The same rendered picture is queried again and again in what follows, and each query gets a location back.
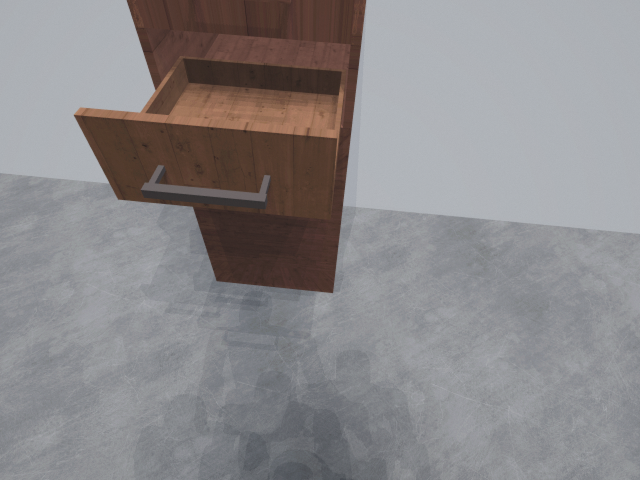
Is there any cabinet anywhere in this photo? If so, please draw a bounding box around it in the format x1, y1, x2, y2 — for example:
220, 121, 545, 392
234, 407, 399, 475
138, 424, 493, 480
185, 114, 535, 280
127, 0, 366, 293

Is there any drawer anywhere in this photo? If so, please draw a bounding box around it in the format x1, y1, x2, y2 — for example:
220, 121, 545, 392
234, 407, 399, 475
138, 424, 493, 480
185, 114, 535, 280
74, 56, 346, 220

